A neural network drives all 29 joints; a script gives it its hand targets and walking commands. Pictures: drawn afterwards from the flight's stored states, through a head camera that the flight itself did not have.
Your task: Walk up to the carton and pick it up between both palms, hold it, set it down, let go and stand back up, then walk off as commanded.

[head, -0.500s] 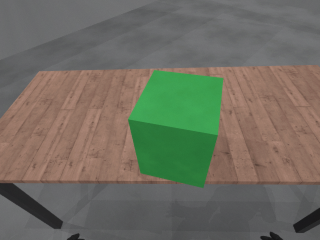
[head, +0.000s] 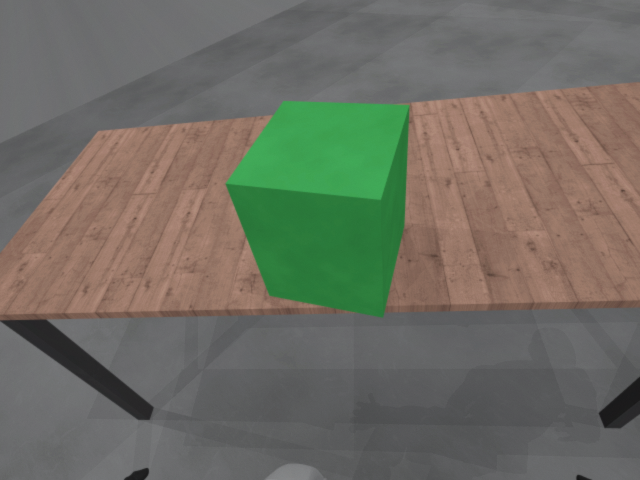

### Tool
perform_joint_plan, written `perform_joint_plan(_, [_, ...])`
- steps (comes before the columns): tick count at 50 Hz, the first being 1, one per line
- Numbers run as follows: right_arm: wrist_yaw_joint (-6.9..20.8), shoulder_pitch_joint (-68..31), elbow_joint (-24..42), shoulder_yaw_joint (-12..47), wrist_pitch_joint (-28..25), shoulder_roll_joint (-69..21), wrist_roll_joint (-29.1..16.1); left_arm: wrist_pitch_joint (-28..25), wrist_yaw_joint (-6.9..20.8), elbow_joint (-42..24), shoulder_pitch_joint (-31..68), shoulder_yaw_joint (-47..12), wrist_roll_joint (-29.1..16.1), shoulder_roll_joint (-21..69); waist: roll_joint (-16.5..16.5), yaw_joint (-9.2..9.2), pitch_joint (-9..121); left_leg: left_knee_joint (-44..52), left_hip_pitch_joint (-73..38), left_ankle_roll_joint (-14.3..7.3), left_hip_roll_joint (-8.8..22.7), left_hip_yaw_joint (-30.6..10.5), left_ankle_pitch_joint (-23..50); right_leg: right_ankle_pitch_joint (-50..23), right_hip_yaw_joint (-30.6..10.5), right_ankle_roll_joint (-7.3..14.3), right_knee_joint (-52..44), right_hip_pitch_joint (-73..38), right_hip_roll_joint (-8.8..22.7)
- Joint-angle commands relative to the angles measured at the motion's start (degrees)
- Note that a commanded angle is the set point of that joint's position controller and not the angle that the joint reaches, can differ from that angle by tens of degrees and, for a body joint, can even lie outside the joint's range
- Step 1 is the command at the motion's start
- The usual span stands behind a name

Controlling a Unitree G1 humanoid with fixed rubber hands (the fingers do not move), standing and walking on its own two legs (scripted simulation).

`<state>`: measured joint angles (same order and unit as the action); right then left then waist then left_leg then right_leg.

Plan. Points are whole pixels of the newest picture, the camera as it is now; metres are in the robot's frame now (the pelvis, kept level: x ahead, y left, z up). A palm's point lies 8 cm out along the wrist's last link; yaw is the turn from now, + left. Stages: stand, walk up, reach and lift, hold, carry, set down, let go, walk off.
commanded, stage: walk off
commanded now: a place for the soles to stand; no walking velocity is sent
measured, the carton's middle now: (333, 208) +0.50 +0.04 +0.05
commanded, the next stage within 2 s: none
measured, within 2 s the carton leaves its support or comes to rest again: neither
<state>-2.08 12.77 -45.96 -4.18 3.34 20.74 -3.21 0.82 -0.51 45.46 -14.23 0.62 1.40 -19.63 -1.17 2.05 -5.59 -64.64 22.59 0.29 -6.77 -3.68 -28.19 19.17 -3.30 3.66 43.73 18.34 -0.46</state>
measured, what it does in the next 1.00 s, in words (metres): walks backwards: left foot, then right foot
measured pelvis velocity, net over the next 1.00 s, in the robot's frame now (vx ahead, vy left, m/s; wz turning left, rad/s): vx -0.30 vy -0.04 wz -0.03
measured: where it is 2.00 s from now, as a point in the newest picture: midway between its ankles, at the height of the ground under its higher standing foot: outside the picture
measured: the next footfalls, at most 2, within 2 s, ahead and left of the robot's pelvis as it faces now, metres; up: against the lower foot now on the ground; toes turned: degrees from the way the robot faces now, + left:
left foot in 0.40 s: -0.03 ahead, +0.17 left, +0.00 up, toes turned -4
right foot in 0.68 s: -0.24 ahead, -0.11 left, +0.00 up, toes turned +1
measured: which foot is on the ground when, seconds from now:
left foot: up 0.00-0.38, down 0.40-0.72, up 0.74-1.00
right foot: down 0.00-0.40, up 0.42-0.66, down 0.68-1.00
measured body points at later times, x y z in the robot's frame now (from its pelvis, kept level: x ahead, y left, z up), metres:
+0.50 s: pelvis -0.16 +0.04 -0.03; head -0.15 +0.01 +0.41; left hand -0.02 +0.34 -0.12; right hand -0.09 -0.28 -0.16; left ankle -0.07 +0.17 -0.72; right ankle -0.06 -0.06 -0.66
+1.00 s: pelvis -0.30 -0.04 +0.01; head -0.26 -0.09 +0.45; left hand -0.19 +0.28 -0.07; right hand -0.24 -0.36 -0.14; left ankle -0.27 +0.13 -0.63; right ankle -0.25 -0.07 -0.72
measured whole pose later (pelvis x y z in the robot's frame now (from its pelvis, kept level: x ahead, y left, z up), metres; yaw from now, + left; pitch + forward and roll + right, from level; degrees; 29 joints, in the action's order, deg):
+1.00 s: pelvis -0.30 -0.04 +0.01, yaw -2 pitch -5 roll +4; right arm -3.3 13.5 -46.7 -4.2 2.9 23.1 -3.2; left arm 3.7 0.3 44.4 -10.5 2.0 1.4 -22.1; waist -2.1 -0.1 -11.7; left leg -67.3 27.6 0.5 -7.9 -9.4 -24.0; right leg 16.4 -2.3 5.5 37.4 16.6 -6.1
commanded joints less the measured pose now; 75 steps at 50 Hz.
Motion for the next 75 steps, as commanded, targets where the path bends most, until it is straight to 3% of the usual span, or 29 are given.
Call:
perform_joint_plan(1, [-0.27, 0.77, 2.13, -3.61, 0.33, 15.37, 4.51, -0.24, -1.94, -6.50, 3.76, 7.93, 0.36, -16.47, 4.69, -0.58, -4.26, -11.78, 10.45, -0.34, -2.63, -9.22, 2.43, -4.12, -22.69, 4.81, -26.88, 0.37, 16.49])
perform_joint_plan(5, [-0.27, 2.44, 2.54, -3.48, 0.07, 15.33, 4.32, -0.17, -1.54, -9.20, 6.35, 8.27, 0.16, -15.88, 7.88, -0.80, -3.11, -13.90, 7.73, -0.75, -2.17, -7.82, 1.45, -5.29, -19.71, 9.53, -25.27, 0.82, 16.32])
perform_joint_plan(14, [1.14, 9.87, 0.88, -3.74, -0.19, 14.94, 4.59, 1.33, -1.42, -8.93, 9.92, 9.06, 0.97, -18.94, 11.58, -3.57, -1.23, 5.49, -1.56, -2.15, 3.07, -3.46, -1.30, 13.86, -18.84, 8.07, -28.25, 8.28, 16.96])
perform_joint_plan(19, [1.14, 14.44, -2.80, -4.43, -0.63, 16.22, 5.78, 3.51, -0.78, -7.35, 10.11, 8.49, 0.27, -15.72, 8.23, -5.33, 2.33, 29.35, -11.34, -4.21, 5.23, -2.66, 1.92, 25.56, -11.10, 2.10, -10.67, 18.70, 5.48])
perform_joint_plan(20, [0.93, 15.11, -1.20, -3.66, -0.80, 16.70, 6.14, 3.61, -0.57, -7.73, 9.78, 8.51, 0.46, -13.31, -1.97, -7.01, 0.63, 33.02, -5.68, -7.14, 9.71, -10.39, -7.24, 24.38, -6.89, 0.67, 4.08, 20.47, -0.91])
perform_joint_plan(21, [0.00, 7.08, 1.79, -3.54, -1.26, 19.74, 7.00, 4.04, -0.49, -6.00, 6.53, 8.76, 0.61, -11.58, -10.19, -5.06, -1.20, 45.93, 8.03, -13.26, 23.39, -31.49, -21.47, 17.01, -2.55, -2.42, 30.08, 21.14, -9.95])
perform_joint_plan(22, [-0.16, -2.10, 3.81, -4.30, -1.18, 23.53, 6.29, 4.19, -0.93, -7.06, 9.90, 9.09, 0.44, -14.54, -10.40, -5.32, -8.36, 58.12, 23.79, -15.48, 28.15, -44.30, -30.95, 14.86, -9.24, -4.22, 40.50, 14.70, -11.63])
perform_joint_plan(25, [-1.63, -15.14, 8.01, -2.95, -1.87, 20.02, 7.45, 3.89, -0.12, -4.72, 1.09, 10.02, -0.43, -18.89, -5.60, 2.26, -11.14, 50.81, 27.23, -15.05, 25.53, -27.27, -13.13, 7.57, -6.88, -5.64, 50.05, 6.04, -10.11])
perform_joint_plan(30, [-2.25, -2.37, 9.20, -4.49, -2.32, 18.61, 5.82, 3.98, 1.35, -8.49, 3.22, 10.19, 0.41, -16.99, -4.68, -2.98, 1.81, 42.15, -2.71, -13.18, 23.87, -29.18, -3.88, 10.71, -10.70, -5.09, 27.50, 9.65, -3.22])
perform_joint_plan(34, [-1.58, -2.37, 7.84, -5.72, -1.43, 21.86, 6.20, 4.30, 2.12, -5.88, -3.44, 8.93, -0.64, -15.56, -11.63, 0.37, 1.65, 43.33, 6.78, -8.10, 20.67, -17.39, -4.60, 20.03, -1.75, -1.62, -1.59, -7.68, -0.74])
perform_joint_plan(36, [-1.67, -2.64, 5.97, -4.76, -1.16, 15.06, 5.42, 3.93, 1.97, -3.46, -5.37, 8.80, 0.80, -15.09, 3.38, 2.48, 0.43, 19.00, 16.40, -4.00, 7.54, -5.78, -3.49, 15.33, -11.07, 0.78, -17.48, -14.06, 2.65])
perform_joint_plan(37, [-3.32, -9.21, 8.23, -3.64, -1.39, 14.00, 3.69, 4.00, 1.30, -5.15, -3.25, 9.95, 1.47, -20.90, 20.41, 5.75, -5.70, 0.35, 23.56, -1.13, -3.39, -5.56, -9.26, 15.00, -35.19, 0.89, -30.16, 3.33, 16.84])
perform_joint_plan(38, [-4.20, -8.87, 6.14, -4.35, -0.92, 16.52, 4.12, 3.96, 0.72, -6.35, 2.65, 10.00, 1.28, -21.78, 9.46, 2.90, -8.48, -8.77, 15.04, -0.97, -4.47, -14.26, -4.71, 20.15, -41.92, -1.26, -34.86, 15.16, 17.79])
perform_joint_plan(40, [-4.20, 0.65, 2.84, -5.32, -1.39, 16.89, 2.60, 2.79, -0.06, -9.36, 11.75, 9.40, 1.51, -18.64, 6.40, -1.61, -8.74, -10.96, 14.19, -1.00, -1.54, -12.81, 3.50, 21.49, -28.84, -5.33, -31.21, 10.14, 12.75])
perform_joint_plan(42, [-2.46, 4.46, 1.61, -4.04, -2.02, 16.79, 2.18, 2.07, -0.27, -10.13, 14.16, 8.26, 0.86, -15.51, 4.35, -1.25, -3.35, -14.63, 14.45, -1.13, -1.26, -10.48, 4.10, 14.54, -23.61, 1.22, -25.66, 2.39, 12.04])
perform_joint_plan(44, [-1.68, 5.81, 1.55, -4.00, -2.13, 16.71, 2.60, 0.95, -0.25, -9.22, 10.29, 8.27, 0.89, -15.59, 3.66, -1.41, 0.95, -7.64, 13.12, -0.80, -1.92, -10.47, 5.89, 14.92, -22.07, -4.99, -27.39, -6.34, 9.32])
perform_joint_plan(49, [-0.69, 8.31, -3.30, -3.37, -2.51, 15.52, 3.18, 0.36, 0.09, -4.59, 5.03, 7.83, 0.11, -14.33, 6.31, -0.48, 4.73, 3.24, 9.36, 0.07, 0.62, -7.03, 4.07, 23.32, -20.28, -3.52, -30.89, -12.75, 10.31])
perform_joint_plan(50, [-0.34, 9.66, -3.02, -3.71, -2.39, 16.38, 3.84, -0.20, -0.18, -4.62, 4.76, 8.01, 0.05, -15.51, 4.72, -1.33, 4.67, 7.11, 7.91, -0.33, -0.36, -6.95, 4.10, 21.77, -18.89, -8.58, -33.28, -13.03, 9.61])
perform_joint_plan(55, [0.20, 19.58, -5.03, -3.66, -2.71, 15.47, 3.28, 0.65, 0.28, -4.79, 10.02, 8.49, -0.69, -14.78, 9.70, -5.45, 10.98, 24.07, -2.07, -0.67, 0.02, -2.80, 2.70, 0.57, -10.62, -11.76, -31.00, -18.44, 7.61])
perform_joint_plan(57, [0.30, 17.58, -6.03, -2.98, -2.65, 13.75, 4.34, 0.70, 0.55, -4.22, 9.43, 7.95, -0.16, -14.18, 8.50, -3.94, 13.36, 31.59, -7.88, -2.22, 1.29, 1.67, 4.26, 11.86, -10.53, -5.53, -31.21, -14.48, 8.93])
perform_joint_plan(60, [0.10, 24.31, -6.70, -4.60, -2.88, 15.41, 3.69, 1.14, 0.87, -3.91, 13.48, 8.83, -0.13, -15.26, 11.00, -8.78, 9.46, 40.15, -19.09, -5.07, 2.86, 3.76, 6.08, 8.49, -7.89, -13.20, -33.65, -3.41, 7.02])
perform_joint_plan(61, [0.46, 20.87, -7.03, -3.78, -2.99, 13.56, 4.68, 1.23, 0.70, -2.01, 10.07, 8.02, -0.65, -14.41, 2.02, -7.25, 10.86, 41.34, -20.28, -4.48, 3.84, 2.94, 9.93, 16.97, -8.94, -9.06, -28.05, -1.22, 6.35])
perform_joint_plan(64, [0.97, 7.40, -2.05, -2.39, -3.39, 16.44, 5.52, 0.42, 0.40, -1.11, 5.99, 8.50, 0.12, -12.27, -14.83, -5.00, 3.50, 54.90, 5.28, -15.55, 22.43, -31.76, -21.75, 14.59, 1.12, -6.85, 10.88, -2.11, -3.35])
perform_joint_plan(65, [0.20, -2.33, 2.20, -2.38, -3.83, 18.56, 5.34, -0.24, 0.42, -1.52, 4.94, 9.44, -0.05, -17.06, -7.75, -1.95, -1.10, 56.84, 18.71, -20.02, 26.46, -36.26, -23.27, 8.36, -3.19, -6.84, 23.64, -9.43, -1.10])
perform_joint_plan(67, [0.45, -8.21, 4.07, -0.40, -4.75, 15.51, 6.01, -1.64, 0.19, -1.88, 0.92, 8.14, -1.01, -15.65, -4.67, 2.50, -0.40, 45.29, 17.56, -17.76, 20.69, -28.83, -5.71, 13.70, -9.86, -4.49, 16.63, -8.97, 2.18])
perform_joint_plan(69, [1.66, 3.14, 2.56, -1.75, -3.89, 14.93, 7.07, -3.85, 0.80, -2.01, -1.34, 8.01, -0.69, -14.11, -1.57, 2.68, 3.67, 26.53, 8.78, -6.76, 8.37, -11.86, 12.65, 13.24, -9.18, -3.10, -25.24, -17.93, 5.92])
perform_joint_plan(71, [1.92, 8.12, 3.36, -1.04, -3.03, 10.96, 6.76, -4.32, -1.14, -1.27, -3.81, 8.36, 0.19, -20.51, 5.27, -0.73, 5.27, 12.70, 18.14, -1.29, -1.35, -9.09, -1.00, -2.26, -24.75, -3.65, -26.00, -27.50, 14.97])
perform_joint_plan(72, [2.02, 11.09, 2.29, -1.95, -2.71, 11.77, 5.38, -4.37, -2.12, -0.99, -2.55, 8.87, 0.44, -22.24, 6.38, -2.28, 4.20, 7.51, 18.82, -0.80, 1.56, -8.84, -2.18, -13.96, -29.80, -0.46, -24.59, -22.83, 25.77])
perform_joint_plan(75, [2.22, 8.75, 3.12, -2.38, -2.49, 14.35, 5.89, -5.14, -2.41, -2.53, -1.17, 8.03, -0.70, -19.83, 1.82, -1.23, 2.02, 3.69, 16.62, -1.85, 3.20, -8.79, 3.71, -11.57, -21.71, -3.70, -24.24, -19.27, 19.56])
